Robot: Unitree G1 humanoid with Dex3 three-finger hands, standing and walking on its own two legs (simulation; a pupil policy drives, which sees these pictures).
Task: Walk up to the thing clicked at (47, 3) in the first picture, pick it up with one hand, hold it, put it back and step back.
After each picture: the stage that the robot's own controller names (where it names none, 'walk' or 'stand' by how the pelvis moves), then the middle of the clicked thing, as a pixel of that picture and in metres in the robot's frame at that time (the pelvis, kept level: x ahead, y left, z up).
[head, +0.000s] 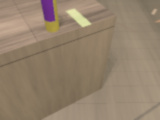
stand; (49, 6) +0.73 +0.16 +0.12
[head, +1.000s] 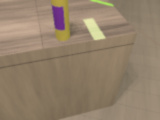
rise first; (60, 13) +0.66 +0.14 +0.13
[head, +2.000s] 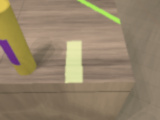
rise first; (13, 43) +0.40 +0.24 +0.14
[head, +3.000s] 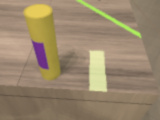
stand; (45, 47) +0.41 +0.13 +0.15
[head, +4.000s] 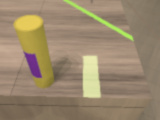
stand; (38, 57) +0.39 +0.15 +0.13
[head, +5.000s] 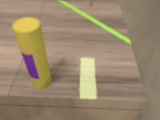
stand; (35, 58) +0.39 +0.16 +0.12
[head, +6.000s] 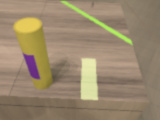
stand; (36, 58) +0.39 +0.16 +0.12
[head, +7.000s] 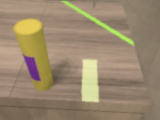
rise first; (37, 60) +0.38 +0.16 +0.12
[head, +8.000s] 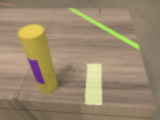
rise first; (41, 63) +0.38 +0.16 +0.13
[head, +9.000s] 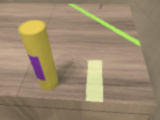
go down; (42, 60) +0.38 +0.16 +0.13
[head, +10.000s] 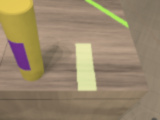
go down; (25, 46) +0.39 +0.14 +0.15
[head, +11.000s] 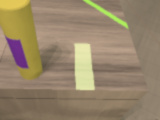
go down; (23, 43) +0.40 +0.15 +0.16
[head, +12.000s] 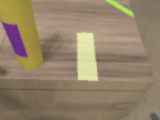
close in; (21, 30) +0.41 +0.15 +0.19
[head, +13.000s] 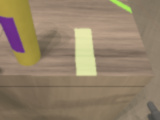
close in; (18, 25) +0.42 +0.15 +0.20
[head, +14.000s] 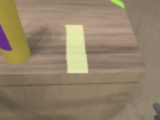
close in; (3, 21) +0.42 +0.17 +0.21
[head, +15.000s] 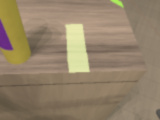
close; (4, 20) +0.42 +0.16 +0.21
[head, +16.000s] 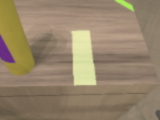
close in; (5, 32) +0.38 +0.16 +0.21
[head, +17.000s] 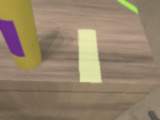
close in; (18, 27) +0.39 +0.15 +0.20
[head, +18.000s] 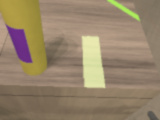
close in; (27, 34) +0.39 +0.14 +0.20
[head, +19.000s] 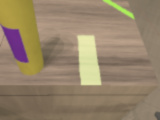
lift; (22, 34) +0.39 +0.14 +0.19
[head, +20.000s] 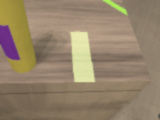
lift; (13, 31) +0.40 +0.15 +0.19
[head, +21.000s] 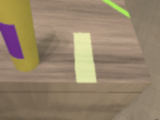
close in; (18, 30) +0.40 +0.15 +0.19
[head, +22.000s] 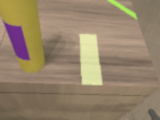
close in; (24, 31) +0.39 +0.14 +0.19
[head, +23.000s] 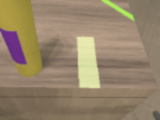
close in; (20, 36) +0.38 +0.15 +0.19
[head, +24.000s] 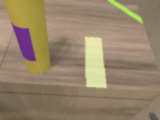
close in; (31, 34) +0.39 +0.14 +0.19
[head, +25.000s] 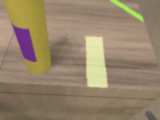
close in; (32, 34) +0.39 +0.13 +0.19
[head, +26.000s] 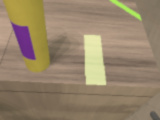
close in; (31, 32) +0.40 +0.13 +0.19
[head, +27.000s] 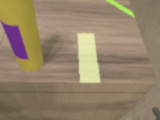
lift; (22, 31) +0.40 +0.14 +0.19
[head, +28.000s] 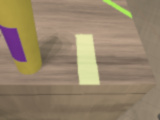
close in; (20, 33) +0.39 +0.14 +0.19
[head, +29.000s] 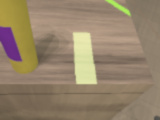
close in; (15, 32) +0.39 +0.15 +0.19
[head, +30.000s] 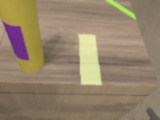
close in; (24, 32) +0.39 +0.14 +0.19
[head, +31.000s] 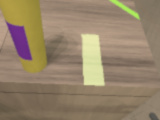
close in; (27, 31) +0.39 +0.14 +0.20
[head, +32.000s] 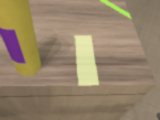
lift; (19, 35) +0.39 +0.14 +0.20
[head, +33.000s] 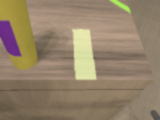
lift; (14, 27) +0.40 +0.15 +0.20
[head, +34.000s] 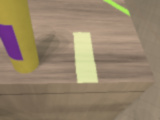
lift; (16, 31) +0.39 +0.15 +0.20
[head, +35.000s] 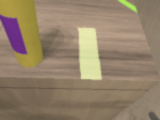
lift; (21, 24) +0.40 +0.14 +0.20
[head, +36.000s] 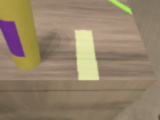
lift; (18, 28) +0.40 +0.14 +0.20
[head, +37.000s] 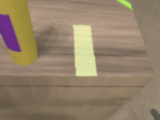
lift; (14, 21) +0.41 +0.15 +0.20
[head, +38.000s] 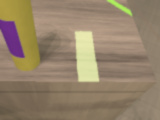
lift; (18, 28) +0.40 +0.14 +0.21
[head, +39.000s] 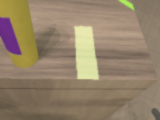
close in; (14, 24) +0.40 +0.15 +0.20
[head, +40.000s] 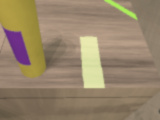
lift; (24, 36) +0.38 +0.13 +0.20
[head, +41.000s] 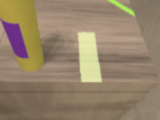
lift; (22, 30) +0.40 +0.14 +0.20
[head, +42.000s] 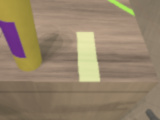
lift; (19, 29) +0.40 +0.14 +0.21
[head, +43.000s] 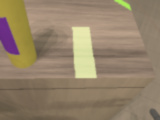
close in; (12, 24) +0.40 +0.15 +0.21
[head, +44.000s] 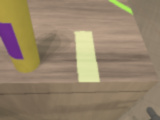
lift; (16, 30) +0.39 +0.14 +0.21
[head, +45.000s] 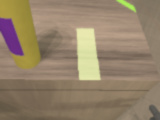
lift; (17, 25) +0.40 +0.15 +0.21
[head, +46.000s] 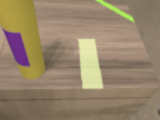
lift; (24, 38) +0.38 +0.14 +0.20
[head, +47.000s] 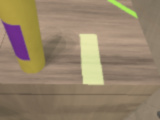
lift; (24, 31) +0.39 +0.14 +0.21
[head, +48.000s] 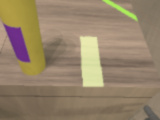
close in; (24, 34) +0.39 +0.14 +0.21
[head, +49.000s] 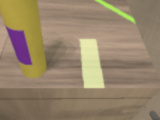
lift; (26, 37) +0.38 +0.13 +0.21
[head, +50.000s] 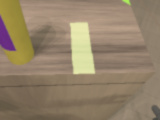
lift; (6, 20) +0.41 +0.15 +0.22
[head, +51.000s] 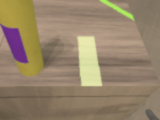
close in; (22, 34) +0.39 +0.14 +0.21
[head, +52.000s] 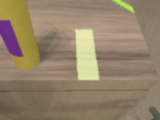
close in; (16, 27) +0.40 +0.15 +0.21
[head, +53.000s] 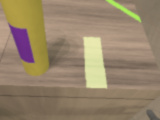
close in; (29, 34) +0.38 +0.13 +0.20
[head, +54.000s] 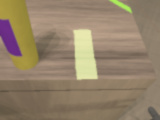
close in; (14, 27) +0.40 +0.15 +0.21
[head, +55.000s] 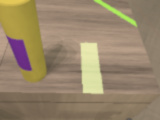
stand; (26, 43) +0.37 +0.14 +0.19
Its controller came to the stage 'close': yes
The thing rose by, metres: 0.00
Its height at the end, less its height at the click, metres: +0.00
